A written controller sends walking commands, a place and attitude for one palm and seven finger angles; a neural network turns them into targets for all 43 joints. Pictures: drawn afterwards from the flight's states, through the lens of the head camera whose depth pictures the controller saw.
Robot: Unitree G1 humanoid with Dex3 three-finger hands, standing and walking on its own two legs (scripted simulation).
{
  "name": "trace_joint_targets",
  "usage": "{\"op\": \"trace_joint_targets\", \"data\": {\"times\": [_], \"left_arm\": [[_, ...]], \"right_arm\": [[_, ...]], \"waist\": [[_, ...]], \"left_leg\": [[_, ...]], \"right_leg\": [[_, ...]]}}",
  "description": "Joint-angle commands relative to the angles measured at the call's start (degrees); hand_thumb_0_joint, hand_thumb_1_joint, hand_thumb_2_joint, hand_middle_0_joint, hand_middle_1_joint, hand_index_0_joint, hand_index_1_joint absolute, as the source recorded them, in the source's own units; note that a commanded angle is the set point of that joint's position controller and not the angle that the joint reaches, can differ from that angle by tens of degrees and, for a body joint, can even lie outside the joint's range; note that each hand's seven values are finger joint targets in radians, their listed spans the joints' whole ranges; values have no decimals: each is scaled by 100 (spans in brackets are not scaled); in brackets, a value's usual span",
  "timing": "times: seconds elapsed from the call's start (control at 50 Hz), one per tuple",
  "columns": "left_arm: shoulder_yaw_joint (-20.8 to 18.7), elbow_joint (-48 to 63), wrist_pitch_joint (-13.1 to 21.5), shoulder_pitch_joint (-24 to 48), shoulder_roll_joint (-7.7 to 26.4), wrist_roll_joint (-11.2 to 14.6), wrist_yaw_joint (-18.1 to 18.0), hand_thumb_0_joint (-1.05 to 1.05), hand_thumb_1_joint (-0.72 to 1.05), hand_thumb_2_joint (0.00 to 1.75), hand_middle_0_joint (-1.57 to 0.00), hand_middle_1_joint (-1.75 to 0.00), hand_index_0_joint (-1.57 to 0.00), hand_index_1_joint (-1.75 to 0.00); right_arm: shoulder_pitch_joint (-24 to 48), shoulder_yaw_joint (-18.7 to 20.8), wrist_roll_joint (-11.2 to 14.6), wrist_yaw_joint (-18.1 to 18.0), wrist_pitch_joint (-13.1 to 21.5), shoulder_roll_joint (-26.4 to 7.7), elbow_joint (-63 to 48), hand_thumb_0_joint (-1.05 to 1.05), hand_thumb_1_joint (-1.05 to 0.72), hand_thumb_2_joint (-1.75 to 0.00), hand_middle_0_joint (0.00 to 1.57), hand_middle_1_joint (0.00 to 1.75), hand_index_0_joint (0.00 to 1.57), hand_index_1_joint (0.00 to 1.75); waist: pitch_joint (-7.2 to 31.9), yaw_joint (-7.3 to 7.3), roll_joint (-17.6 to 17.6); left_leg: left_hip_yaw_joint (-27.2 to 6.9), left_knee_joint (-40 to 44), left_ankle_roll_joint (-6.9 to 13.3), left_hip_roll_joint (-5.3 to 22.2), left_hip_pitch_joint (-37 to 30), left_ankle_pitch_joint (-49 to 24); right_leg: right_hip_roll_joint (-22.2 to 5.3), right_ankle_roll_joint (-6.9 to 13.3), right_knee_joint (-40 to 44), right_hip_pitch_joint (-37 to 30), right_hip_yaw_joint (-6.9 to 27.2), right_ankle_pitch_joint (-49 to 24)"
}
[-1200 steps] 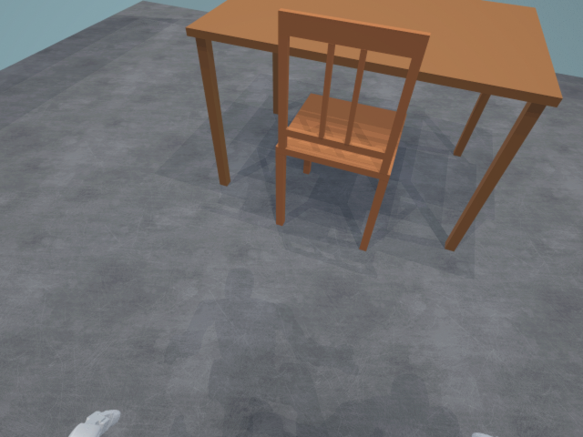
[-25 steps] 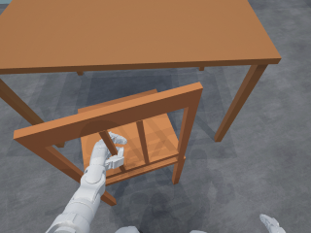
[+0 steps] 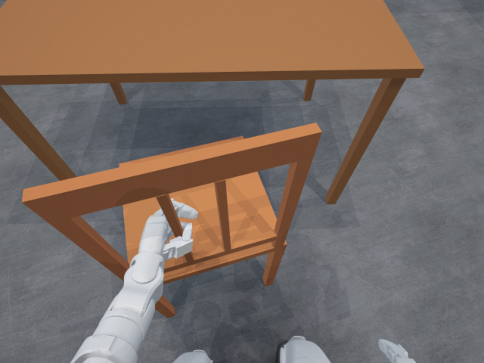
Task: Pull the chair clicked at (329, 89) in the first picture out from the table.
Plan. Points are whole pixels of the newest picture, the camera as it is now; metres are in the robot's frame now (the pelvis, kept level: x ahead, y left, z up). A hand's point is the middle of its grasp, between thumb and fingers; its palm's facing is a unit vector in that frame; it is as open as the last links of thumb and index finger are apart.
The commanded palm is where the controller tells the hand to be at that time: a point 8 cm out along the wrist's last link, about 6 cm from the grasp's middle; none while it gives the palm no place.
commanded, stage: step backward, pulling the chair out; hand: left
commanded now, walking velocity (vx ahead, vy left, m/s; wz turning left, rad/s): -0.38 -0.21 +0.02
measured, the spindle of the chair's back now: (178, 231) +0.35 +0.13 -0.07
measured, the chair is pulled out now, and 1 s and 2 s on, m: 0.28 0.44 0.53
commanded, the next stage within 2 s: stop walking, hand still on the chair in 1.14 s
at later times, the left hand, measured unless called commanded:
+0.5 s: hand (187, 287) +0.24 +0.10 -0.05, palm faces -0.03 -0.99 -0.15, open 4.9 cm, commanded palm +0.21 +0.16 -0.05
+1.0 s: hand (172, 344) +0.16 +0.11 -0.05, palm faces -0.07 -0.98 -0.16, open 5.0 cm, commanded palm +0.12 +0.17 -0.05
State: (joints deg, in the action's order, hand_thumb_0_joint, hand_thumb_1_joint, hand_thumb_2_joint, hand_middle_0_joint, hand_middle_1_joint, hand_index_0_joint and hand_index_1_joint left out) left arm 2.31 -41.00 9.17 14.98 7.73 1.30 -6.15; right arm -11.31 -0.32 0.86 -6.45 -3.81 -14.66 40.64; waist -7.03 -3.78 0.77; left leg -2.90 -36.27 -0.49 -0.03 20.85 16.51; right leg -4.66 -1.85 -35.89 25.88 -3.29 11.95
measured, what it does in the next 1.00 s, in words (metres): walks backwards: right foot, then left foot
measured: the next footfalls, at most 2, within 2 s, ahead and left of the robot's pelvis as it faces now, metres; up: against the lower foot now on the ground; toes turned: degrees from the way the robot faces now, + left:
right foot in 0.18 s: +0.01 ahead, -0.14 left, +0.00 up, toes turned -4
left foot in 0.52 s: -0.14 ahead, +0.18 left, +0.00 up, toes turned +2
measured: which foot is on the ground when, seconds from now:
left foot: down 0.00-0.22, up 0.24-0.50, down 0.52-1.00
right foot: up 0.00-0.16, down 0.18-0.58, up 0.60-0.74, down 0.76-1.00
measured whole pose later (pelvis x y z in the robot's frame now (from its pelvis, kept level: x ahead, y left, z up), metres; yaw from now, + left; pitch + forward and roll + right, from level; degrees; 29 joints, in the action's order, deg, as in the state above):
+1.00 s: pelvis -0.18 +0.02 +0.01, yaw +1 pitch +2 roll +0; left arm 0.9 -44.0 10.2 19.6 6.3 1.2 -6.3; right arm -8.6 -0.2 1.2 -5.6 -2.8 -13.8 39.3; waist -10.2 -5.5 1.3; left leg -0.4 -35.3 -2.2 2.9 19.1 17.0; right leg -3.6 -0.3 -30.9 22.5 -4.1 9.8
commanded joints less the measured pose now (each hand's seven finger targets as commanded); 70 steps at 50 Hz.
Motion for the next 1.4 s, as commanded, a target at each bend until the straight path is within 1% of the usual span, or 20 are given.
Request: {"op": "trace_joint_targets", "data": {"times": [0.0, 0.08, 0.14, 0.18, 0.22, 0.28, 0.38, 0.48, 0.52, 0.58, 0.66, 0.72, 0.78, 0.82, 0.96, 1.0, 1.08, 1.2, 1.26, 1.38], "left_arm": [[165, 1248, 311, 1319, 295, 13, 111, 0, 90, 90, -50, -145, -50, -145], [-62, 957, 337, 1041, 440, -11, 112, 0, 90, 90, -50, -145, -50, -145], [-125, 952, 491, 1041, 524, -52, 158, 0, 90, 90, -50, -145, -50, -145], [-255, 898, 580, 884, 835, -137, 149, 0, 90, 90, -50, -145, -50, -145], [-625, 826, 558, 910, 1153, -50, 78, 0, 90, 90, -50, -145, -50, -145], [-606, 869, 431, 741, 1020, -112, 41, 0, 90, 90, -50, -145, -50, -145], [-508, 721, 231, 563, 846, 0, -46, 0, 90, 90, -50, -145, -50, -145], [22, 1085, 120, 823, 446, 40, 14, 0, 90, 90, -50, -145, -50, -145], [317, 1459, 158, 983, 60, 55, 103, 0, 90, 90, -50, -145, -50, -145], [477, 1954, 352, 1398, -38, -96, 255, 0, 90, 90, -50, -145, -50, -145], [298, 1494, 379, 1277, -25, -82, 178, 0, 90, 90, -50, -145, -50, -145], [185, 1205, 484, 1553, 247, -178, 164, 0, 90, 90, -50, -145, -50, -145], [-235, 425, 508, 1283, 790, -114, 133, 0, 90, 90, -50, -145, -50, -145], [-311, 424, 503, 1352, 693, -127, 170, 0, 90, 90, -50, -145, -50, -145], [-111, 939, 485, 744, 494, 26, 68, 0, 90, 90, -50, -145, -50, -145], [59, 1159, 411, 508, 207, 95, 122, 0, 90, 90, -50, -145, -50, -145], [159, 1869, 382, 868, 272, -21, 282, 0, 90, 90, -50, -145, -50, -145], [97, 1340, 336, 890, 395, -50, 349, 0, 90, 90, -50, -145, -50, -145], [-436, 1702, 276, 1725, 1180, 63, 136, 0, 90, 90, -50, -145, -50, -145], [-534, 838, 5, 1282, 1075, 51, 19, 0, 90, 90, -50, -145, -50, -145]], "right_arm": [[127, 192, -163, 68, 216, -545, -840, 0, -90, -90, 20, 30, 20, 30], [-223, 373, -107, 237, 343, -639, -623, 0, -90, -90, 20, 30, 20, 30], [-188, 377, -77, 246, 432, -619, -639, 0, -90, -90, 20, 30, 20, 30], [-200, 345, -5, 218, 438, -558, -737, 0, -90, -90, 20, 30, 20, 30], [104, 429, 106, 101, 425, -603, -882, 0, -90, -90, 20, 30, 20, 30], [582, 200, -14, 95, 426, -451, -901, 0, -90, -90, 20, 30, 20, 30], [278, 207, 87, 23, 313, -503, -831, 0, -90, -90, 20, 30, 20, 30], [55, 301, 63, -136, 160, -614, -900, 0, -90, -90, 20, 30, 20, 30], [65, 396, -5, -80, 107, -746, -1104, 0, -90, -90, 20, 30, 20, 30], [132, 329, -202, 150, 241, -495, -1066, 0, -90, -90, 20, 30, 20, 30], [-83, 429, -93, 343, 354, -590, -903, 0, -90, -90, 20, 30, 20, 30], [-188, 390, -59, 323, 401, -517, -754, 0, -90, -90, 20, 30, 20, 30], [-132, 391, 50, 108, 374, -481, -737, 0, -90, -90, 20, 30, 20, 30], [245, 333, 23, 63, 413, -376, -801, 0, -90, -90, 20, 30, 20, 30], [119, 224, 16, -5, 290, -442, -805, 0, -90, -90, 20, 30, 20, 30], [154, 338, -5, 42, 241, -683, -1035, 0, -90, -90, 20, 30, 20, 30], [144, 315, -126, 260, 302, -466, -1002, 0, -90, -90, 20, 30, 20, 30], [-131, 368, 36, 277, 390, -581, -968, 0, -90, -90, 20, 30, 20, 30], [8, 337, 226, 91, 367, -432, -1081, 0, -90, -90, 20, 30, 20, 30], [81, 135, 94, 14, 445, -414, -720, 0, -90, -90, 20, 30, 20, 30]], "waist": [[1962, 228, 1498], [2114, 182, 1330], [2181, 175, 965], [2375, 131, 233], [2743, 310, -1237], [2399, 372, -185], [2461, 290, -978], [2486, 130, -904], [2339, 178, 335], [2193, 128, 2034], [1995, 149, 1365], [2115, 86, 747], [2446, 218, -1650], [2364, 367, -1473], [2339, 182, -794], [2058, 279, 614], [1818, 238, 2023], [1908, 184, 875], [2335, 172, -1320], [1862, 232, -622]], "left_leg": [[-1586, 1282, 946, 1933, -880, -3746], [-1253, 519, 793, 1797, -1804, -5305], [-1118, 316, 537, 1518, -1664, -4445], [-347, -129, 150, 941, -649, -2764], [-115, -1726, -163, 84, 393, 1220], [-559, -1969, -152, 197, 644, 1281], [-184, -731, -199, 152, 413, 1114], [182, 1358, -97, 643, -796, -1335], [-336, 1430, 293, 1458, -1433, -3881], [-492, 1125, 590, 1834, -2092, -5901], [-219, 324, 472, 1785, -2720, -6302], [-74, -218, 142, 1456, -2272, -5135], [112, -1658, -274, 336, 179, 1307], [-340, -2081, -207, 389, 449, 1530], [253, 1020, -103, 600, -860, -1079], [-999, 1403, 568, 1762, -717, -2950], [-974, 1129, 896, 2120, -1115, -4329], [-343, 311, 306, 1518, -1320, -3009], [446, -494, -116, 499, -793, 645], [148, 521, 125, 311, -1012, 404]], "right_leg": [[249, 132, -1002, -529, 238, 1545], [314, 210, 108, -686, 293, 670], [289, 277, 1560, -1461, 307, -661], [-468, 499, 1538, -2601, 765, -3240], [-1641, 968, 1132, -2919, 1459, -5089], [-1815, 1193, 1019, -2492, 1320, -4165], [-1636, 1020, 852, -2933, 1098, -4519], [-1057, 558, 353, -2473, 552, -3694], [-131, 139, -110, -1643, 78, -2302], [224, 160, -842, -506, -44, 977], [339, 300, 380, -522, -3, 557], [291, 361, 1864, -1693, 8, -1563], [-1537, 1235, 1049, -3169, 1308, -6220], [-1727, 1229, 981, -2747, 1154, -5153], [-917, 551, 512, -2068, 399, -2851], [74, 153, -204, -1519, 47, -698], [240, 193, -602, -909, 214, 1471], [167, 196, 1501, -1836, 206, -847], [-1055, 636, 1705, -1656, 1205, -473], [-886, 507, 1653, -1395, 953, 975]]}}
